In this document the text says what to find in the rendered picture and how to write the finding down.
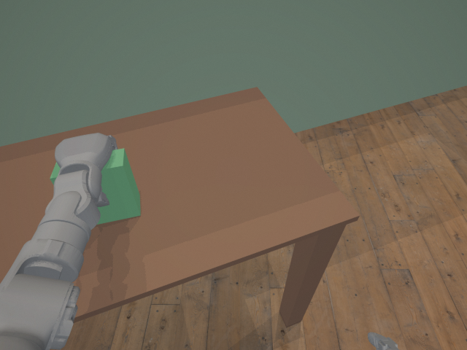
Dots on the table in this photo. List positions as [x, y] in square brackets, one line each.
[221, 181]

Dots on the robot left forearm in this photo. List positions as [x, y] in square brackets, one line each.
[55, 251]

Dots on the right robot hand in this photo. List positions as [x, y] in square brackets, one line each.
[381, 342]

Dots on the robot left upper arm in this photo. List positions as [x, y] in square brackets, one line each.
[37, 313]

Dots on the sponge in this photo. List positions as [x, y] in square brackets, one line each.
[119, 185]

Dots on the left robot hand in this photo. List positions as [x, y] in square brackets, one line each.
[95, 148]

